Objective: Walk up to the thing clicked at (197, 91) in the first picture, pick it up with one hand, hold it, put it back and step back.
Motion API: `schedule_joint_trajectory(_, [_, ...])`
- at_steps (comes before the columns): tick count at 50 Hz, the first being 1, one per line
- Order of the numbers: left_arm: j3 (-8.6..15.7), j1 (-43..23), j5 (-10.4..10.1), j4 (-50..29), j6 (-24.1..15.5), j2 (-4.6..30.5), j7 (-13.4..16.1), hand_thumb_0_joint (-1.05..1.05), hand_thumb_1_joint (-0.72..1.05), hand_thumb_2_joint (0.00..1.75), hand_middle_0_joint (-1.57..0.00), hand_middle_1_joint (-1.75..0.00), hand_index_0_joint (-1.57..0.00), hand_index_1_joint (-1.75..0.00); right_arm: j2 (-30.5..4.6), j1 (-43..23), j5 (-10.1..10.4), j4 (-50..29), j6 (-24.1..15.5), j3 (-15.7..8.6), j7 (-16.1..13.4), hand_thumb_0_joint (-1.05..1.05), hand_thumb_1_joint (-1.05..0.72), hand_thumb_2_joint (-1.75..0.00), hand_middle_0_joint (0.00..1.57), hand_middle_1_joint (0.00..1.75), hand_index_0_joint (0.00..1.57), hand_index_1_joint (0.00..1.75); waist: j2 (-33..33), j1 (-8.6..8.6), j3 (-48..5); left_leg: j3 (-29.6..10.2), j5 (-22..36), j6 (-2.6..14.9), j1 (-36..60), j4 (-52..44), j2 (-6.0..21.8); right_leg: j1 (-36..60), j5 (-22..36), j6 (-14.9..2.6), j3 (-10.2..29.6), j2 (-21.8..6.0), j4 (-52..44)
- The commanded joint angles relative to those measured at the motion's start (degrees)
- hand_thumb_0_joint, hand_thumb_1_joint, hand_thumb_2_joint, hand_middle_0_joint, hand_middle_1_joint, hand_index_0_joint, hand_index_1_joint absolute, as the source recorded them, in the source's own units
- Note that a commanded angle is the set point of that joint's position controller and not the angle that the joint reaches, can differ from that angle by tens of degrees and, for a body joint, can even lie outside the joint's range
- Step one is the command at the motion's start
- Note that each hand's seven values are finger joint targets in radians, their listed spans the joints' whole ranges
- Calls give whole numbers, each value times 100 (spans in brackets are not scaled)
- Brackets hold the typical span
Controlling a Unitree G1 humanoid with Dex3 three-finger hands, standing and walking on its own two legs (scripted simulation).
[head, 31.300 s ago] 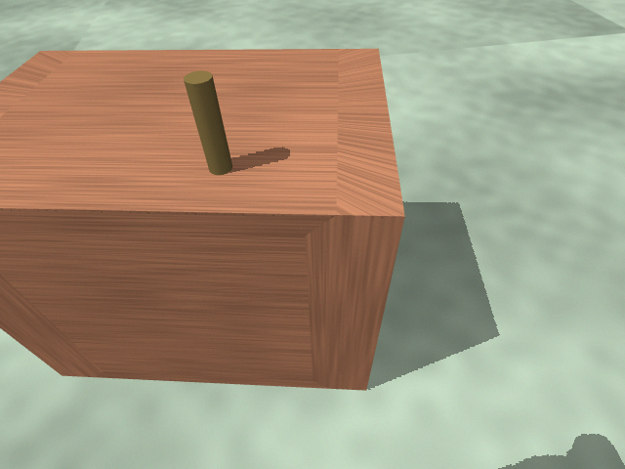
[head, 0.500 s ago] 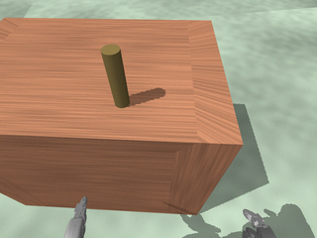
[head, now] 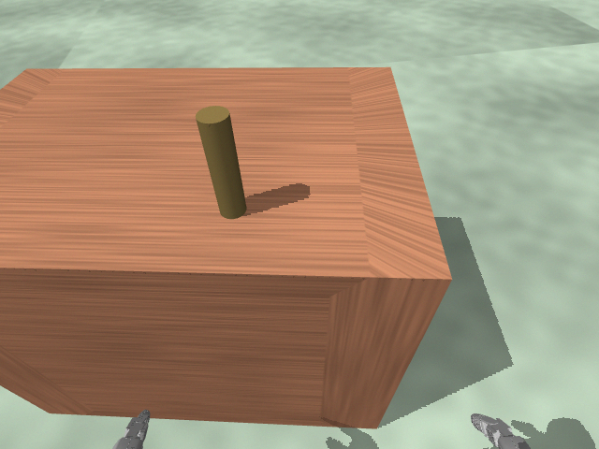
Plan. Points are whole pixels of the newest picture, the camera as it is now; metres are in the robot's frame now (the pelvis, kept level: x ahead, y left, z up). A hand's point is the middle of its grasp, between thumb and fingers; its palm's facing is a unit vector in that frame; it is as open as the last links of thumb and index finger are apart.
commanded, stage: home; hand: left
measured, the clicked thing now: (224, 167) +0.50 +0.14 +0.13
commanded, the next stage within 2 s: stand in 1.46 s
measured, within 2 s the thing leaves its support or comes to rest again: neither
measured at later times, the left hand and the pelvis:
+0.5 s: hand out of the picture +0.01 +0.25 -0.14, palm faces -0.06 -0.93 -0.37, open 17.4 cm; pelvis -0.03 -0.01 +0.01, yaw +1 degrees
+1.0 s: hand out of the picture +0.06 +0.25 -0.14, palm faces -0.02 -0.93 -0.36, open 17.4 cm; pelvis -0.01 +0.00 +0.02, yaw +1 degrees
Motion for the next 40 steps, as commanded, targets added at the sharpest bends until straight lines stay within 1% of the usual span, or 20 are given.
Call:
schedule_joint_trajectory(1, [298, -321, -12, -51, -149, 1173, 9, 0, -58, 3, -5, -5, -5, -5, -1169, -194, 20, -170, -96, -338, -20, 0, -90, -90, 20, 30, 20, 30, -83, 10, -286, -316, 1414, 247, -2, -764, 458, 345, 1380, -437, 207, -407, -630])
schedule_joint_trajectory(2, [295, -400, -10, 65, -134, 1217, 0, 0, -55, 5, -5, -5, -5, -5, -1216, -216, -1, -87, -89, -337, -20, 0, -90, -90, 20, 30, 20, 30, -2, -20, -292, -306, 1425, 262, 93, -836, 460, 355, 1286, -416, 244, -409, -668])
schedule_joint_trajectory(6, [233, -408, -45, 577, -84, 1367, -45, 0, -56, 5, -5, -5, -5, -5, -1334, -303, 19, 282, -57, -298, 14, 0, -90, -90, 20, 30, 20, 30, 88, 28, -180, -406, 1343, 260, 189, -1104, 466, 491, 1111, -388, 286, -406, -921])
schedule_joint_trajectory(8, [216, -427, -52, 829, -75, 1490, -53, 0, -54, 6, -5, -5, -5, -5, -1380, -342, 41, 474, -21, -271, 25, 0, -90, -90, 20, 30, 20, 30, -70, 47, -139, -441, 1185, 239, 196, -1213, 448, 582, 984, -394, 320, -426, -1071])
schedule_joint_trajectory(9, [200, -464, -55, 927, -48, 1519, -67, 0, -56, 5, -5, -5, -5, -5, -1418, -319, 40, 568, -17, -250, 30, 0, -90, -90, 20, 30, 20, 30, 71, 21, -97, -447, 1006, 242, 279, -1350, 462, 472, 755, -374, 340, -411, -1150])
schedule_joint_trajectory(11, [186, -481, -67, 1136, -44, 1575, -71, 0, -54, 6, -5, -5, -5, -5, -1506, -335, 45, 737, -3, -234, 35, 0, -90, -90, 20, 30, 20, 30, 48, 61, -193, -476, 994, 260, 241, -1398, 476, 764, 813, -373, 370, -446, -1235])
schedule_joint_trajectory(12, [174, -473, -70, 1248, -32, 1617, -77, 0, -55, 5, -5, -5, -5, -5, -1492, -349, 49, 826, 10, -209, 41, 0, -90, -90, 20, 30, 20, 30, -12, 68, -87, -480, 861, 256, 240, -1472, 462, 703, 693, -371, 401, -464, -1320])
schedule_joint_trajectory(14, [177, -516, -56, 1417, 0, 1766, -87, 0, -56, 5, -5, -5, -5, -5, -1530, -303, 61, 974, 38, -189, 51, 0, -90, -90, 20, 30, 20, 30, -123, 53, 185, -477, 459, 237, 262, -1589, 422, 393, -180, -349, 492, -454, -1651])
schedule_joint_trajectory(16, [160, -555, -59, 1535, 32, 1805, -105, 0, -57, 4, -5, -5, -5, -5, -1562, -233, 60, 1097, 53, -169, 65, 0, -90, -90, 20, 30, 20, 30, -207, 54, 259, -460, 291, 238, 244, -1621, 395, 299, -664, -337, 556, -463, -1839])
schedule_joint_trajectory(17, [158, -549, -54, 1580, 44, 1823, -102, 0, -56, 4, -5, -5, -5, -5, -1648, -238, 65, 1137, 56, -194, 62, 0, -90, -90, 20, 30, 20, 30, -57, 42, 235, -491, 207, 255, 287, -1653, 432, 290, -651, -334, 539, -438, -1829])
schedule_joint_trajectory(20, [171, -505, -43, 1742, 77, 1894, -117, 0, -56, 4, -5, -5, -5, -5, -1671, -134, 53, 1256, 86, -194, 74, 0, -90, -90, 20, 30, 20, 30, -183, 58, 417, -515, -287, 256, 65, -1747, 382, 150, -1264, -323, 621, -428, -2013])
schedule_joint_trajectory(21, [180, -508, -56, 1757, 70, 1908, -120, 0, -55, 5, -5, -5, -5, -5, -1703, -98, 45, 1275, 82, -196, 80, 0, -90, -90, 20, 30, 20, 30, -152, 60, 348, -517, -322, 269, 0, -1748, 382, 270, -1230, -317, 630, -424, -1986])
schedule_joint_trajectory(23, [185, -509, -73, 1822, 48, 1886, -129, 0, -53, 7, -5, -5, -5, -5, -1610, -70, 47, 1308, 58, -169, 83, 0, -90, -90, 20, 30, 20, 30, -242, 68, 109, -457, 119, 284, 121, -1672, 388, 468, -898, -345, 704, -505, -1992])
schedule_joint_trajectory(25, [185, -499, -103, 1900, 40, 1861, -126, 0, -51, 7, -5, -6, -5, -6, -1608, -53, 44, 1363, 22, -160, 66, 0, -90, -90, 20, 30, 20, 30, -139, 81, 6, -504, 355, 278, 194, -1683, 426, 612, -453, -342, 644, -483, -1871])
schedule_joint_trajectory(27, [190, -510, -108, 1954, 48, 1842, -123, 0, -54, 6, -5, -5, -5, -5, -1648, -96, 51, 1397, 15, -166, 51, 0, -90, -90, 20, 30, 20, 30, -45, 101, 73, -546, 220, 277, 132, -1757, 441, 614, -470, -333, 590, -444, -1841])
schedule_joint_trajectory(28, [201, -536, -105, 1968, 60, 1813, -133, 0, -54, 6, -5, -5, -5, -5, -1677, -79, 39, 1406, 26, -161, 49, 0, -90, -90, 20, 30, 20, 30, 32, 102, 119, -575, -49, 285, -24, -1834, 447, 625, -568, -309, 546, -395, -1797])
schedule_joint_trajectory(30, [209, -529, -116, 2015, 67, 1801, -136, 0, -53, 6, -5, -5, -5, -5, -1664, -97, 48, 1418, 27, -158, 34, 0, -90, -90, 20, 30, 20, 30, -3, 131, 145, -578, 163, 287, -23, -1821, 466, 697, -368, -319, 556, -423, -1768])
schedule_joint_trajectory(32, [198, -539, -125, 2047, 56, 1762, -137, 0, -54, 6, -5, -5, -5, -5, -1626, -86, 62, 1430, 9, -141, 26, 0, -90, -90, 20, 30, 20, 30, 8, 118, 47, -552, 612, 283, 90, -1751, 496, 813, 39, -323, 552, -455, -1744])
schedule_joint_trajectory(34, [200, -568, -135, 2082, 50, 1734, -136, 0, -54, 6, -5, -5, -5, -5, -1659, -80, 74, 1462, -5, -137, 9, 0, -90, -90, 20, 30, 20, 30, 68, 111, -3, -557, 827, 280, 150, -1735, 523, 931, 399, -314, 505, -448, -1664])
schedule_joint_trajectory(40, [181, -652, -144, 2155, 80, 1695, -134, 0, -54, 6, -5, -5, -5, -5, -1682, -160, 112, 1495, -1, -106, -29, 0, -90, -90, 20, 30, 20, 30, 68, 94, -21, -560, 1278, 244, 315, -1737, 559, 987, 818, -308, 414, -444, -1651])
